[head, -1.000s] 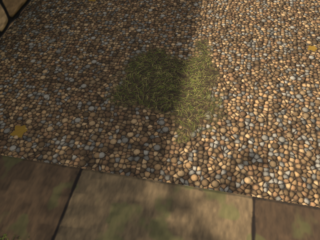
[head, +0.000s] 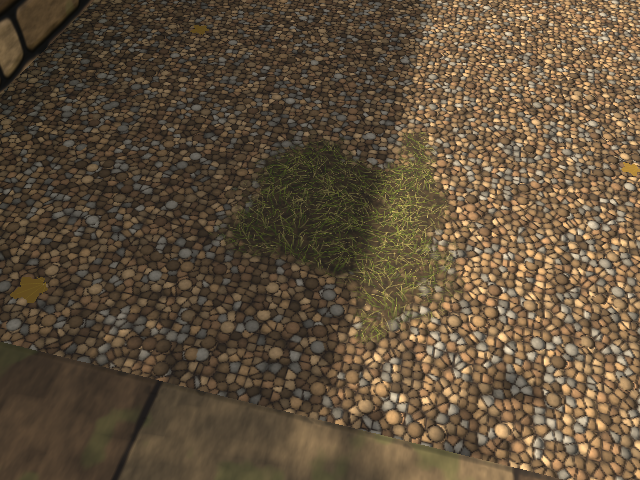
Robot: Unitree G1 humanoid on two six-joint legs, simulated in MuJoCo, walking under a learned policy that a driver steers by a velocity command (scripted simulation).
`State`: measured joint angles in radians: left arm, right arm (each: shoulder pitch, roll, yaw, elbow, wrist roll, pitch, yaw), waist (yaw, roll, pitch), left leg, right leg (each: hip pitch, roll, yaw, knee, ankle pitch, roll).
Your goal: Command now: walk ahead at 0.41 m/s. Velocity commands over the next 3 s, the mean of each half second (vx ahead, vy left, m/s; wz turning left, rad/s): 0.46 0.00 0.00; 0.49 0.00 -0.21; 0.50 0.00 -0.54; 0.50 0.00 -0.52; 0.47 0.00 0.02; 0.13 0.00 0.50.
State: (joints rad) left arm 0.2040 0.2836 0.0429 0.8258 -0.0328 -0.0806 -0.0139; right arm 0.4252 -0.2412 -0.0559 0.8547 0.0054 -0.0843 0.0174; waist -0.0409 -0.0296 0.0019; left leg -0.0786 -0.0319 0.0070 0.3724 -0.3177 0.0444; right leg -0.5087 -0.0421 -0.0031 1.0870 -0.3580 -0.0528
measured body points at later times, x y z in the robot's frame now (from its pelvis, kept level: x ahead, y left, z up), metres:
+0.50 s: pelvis +0.26 -0.07 +0.00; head +0.28 -0.08 +0.45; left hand +0.31 +0.20 -0.12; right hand +0.39 -0.35 -0.11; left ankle +0.32 +0.10 -0.66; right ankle +0.28 -0.15 -0.74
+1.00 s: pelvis +0.54 -0.02 +0.00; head +0.57 -0.02 +0.45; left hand +0.66 +0.25 -0.12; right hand +0.61 -0.30 -0.11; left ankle +0.57 +0.08 -0.74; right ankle +0.51 -0.17 -0.67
